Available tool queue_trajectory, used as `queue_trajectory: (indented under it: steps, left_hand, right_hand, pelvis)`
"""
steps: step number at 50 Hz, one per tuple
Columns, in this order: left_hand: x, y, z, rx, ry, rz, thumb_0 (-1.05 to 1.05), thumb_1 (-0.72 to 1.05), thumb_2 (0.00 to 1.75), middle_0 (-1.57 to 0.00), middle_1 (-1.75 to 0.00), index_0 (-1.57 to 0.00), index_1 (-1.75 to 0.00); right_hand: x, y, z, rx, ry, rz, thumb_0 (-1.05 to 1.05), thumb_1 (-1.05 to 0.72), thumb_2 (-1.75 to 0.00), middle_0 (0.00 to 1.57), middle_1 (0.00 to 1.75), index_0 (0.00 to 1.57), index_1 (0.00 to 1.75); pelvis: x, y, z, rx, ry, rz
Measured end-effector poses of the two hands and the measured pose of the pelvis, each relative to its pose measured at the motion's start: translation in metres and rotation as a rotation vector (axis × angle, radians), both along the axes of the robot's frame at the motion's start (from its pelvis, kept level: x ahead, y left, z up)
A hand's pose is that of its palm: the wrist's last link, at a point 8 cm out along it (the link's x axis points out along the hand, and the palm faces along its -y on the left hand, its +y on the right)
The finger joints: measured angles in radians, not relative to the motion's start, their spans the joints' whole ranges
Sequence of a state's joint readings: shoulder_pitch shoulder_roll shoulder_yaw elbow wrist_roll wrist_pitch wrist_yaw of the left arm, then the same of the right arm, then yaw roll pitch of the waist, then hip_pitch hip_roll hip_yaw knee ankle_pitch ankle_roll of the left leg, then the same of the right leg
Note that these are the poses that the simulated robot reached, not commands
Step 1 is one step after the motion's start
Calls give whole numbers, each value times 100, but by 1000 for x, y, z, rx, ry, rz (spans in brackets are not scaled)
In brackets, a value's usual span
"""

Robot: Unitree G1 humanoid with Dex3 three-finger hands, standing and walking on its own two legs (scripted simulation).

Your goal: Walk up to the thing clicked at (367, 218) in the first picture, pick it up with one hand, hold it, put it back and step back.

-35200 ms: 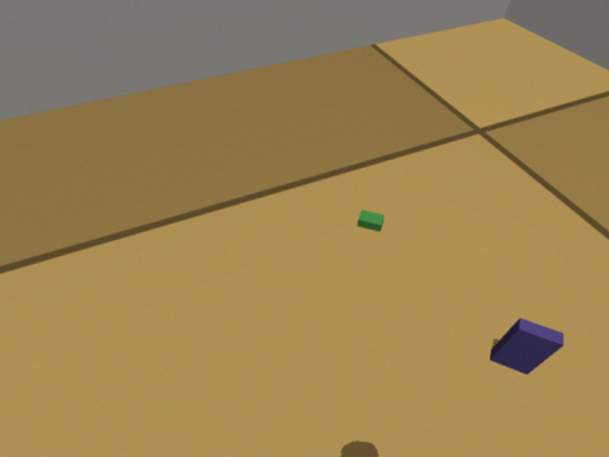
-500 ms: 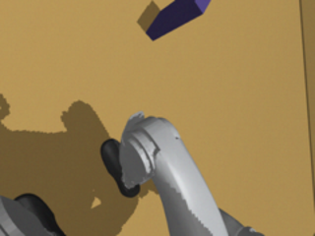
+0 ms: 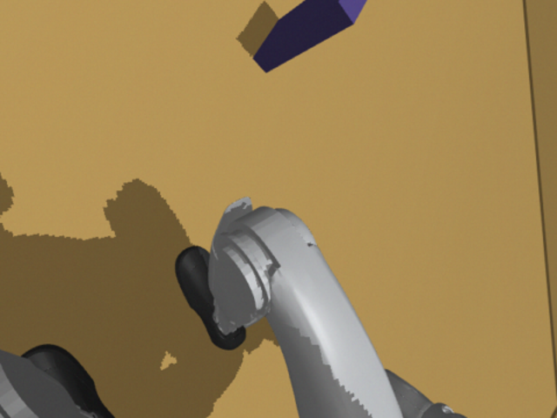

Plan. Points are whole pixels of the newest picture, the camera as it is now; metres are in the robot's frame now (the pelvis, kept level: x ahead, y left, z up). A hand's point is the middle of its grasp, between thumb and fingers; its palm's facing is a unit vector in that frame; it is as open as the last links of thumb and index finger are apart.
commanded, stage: close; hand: left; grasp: from above
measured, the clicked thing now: out of the picture +0.47 +0.38 -0.31
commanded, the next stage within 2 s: none
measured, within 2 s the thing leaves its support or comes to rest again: neither
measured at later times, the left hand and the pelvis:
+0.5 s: hand out of the picture +0.46 +0.38 -0.28, palm faces -0.22 -0.39 -0.89, open 9.7 cm; pelvis +0.00 +0.00 +0.00, yaw +0 degrees
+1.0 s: hand out of the picture +0.46 +0.38 -0.28, palm faces -0.22 -0.38 -0.90, open 9.3 cm; pelvis +0.00 +0.00 +0.00, yaw +0 degrees
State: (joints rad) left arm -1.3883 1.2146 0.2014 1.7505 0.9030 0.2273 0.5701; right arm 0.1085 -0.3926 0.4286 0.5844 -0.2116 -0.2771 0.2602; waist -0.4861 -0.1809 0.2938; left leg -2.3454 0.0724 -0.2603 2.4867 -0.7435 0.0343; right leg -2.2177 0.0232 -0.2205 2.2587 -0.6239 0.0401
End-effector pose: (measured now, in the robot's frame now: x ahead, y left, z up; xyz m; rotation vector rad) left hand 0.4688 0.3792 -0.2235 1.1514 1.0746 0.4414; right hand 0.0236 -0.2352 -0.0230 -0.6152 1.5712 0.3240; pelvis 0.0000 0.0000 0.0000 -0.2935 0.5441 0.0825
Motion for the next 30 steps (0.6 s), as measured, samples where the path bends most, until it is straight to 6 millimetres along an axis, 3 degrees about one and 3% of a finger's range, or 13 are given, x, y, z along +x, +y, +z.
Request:
queue_trajectory:
  steps: [30]
  left_hand:
    - [-4, 1, 2, 6, 2, 1, 0, 7, 59, -54, -74, -62, -74]
  right_hand:
    - [2, -2, -4, 21, -9, 12, 0, -90, -90, 19, 30, 20, 30]
  pelvis:
    - [-1, -2, 0, 8, -6, 1]
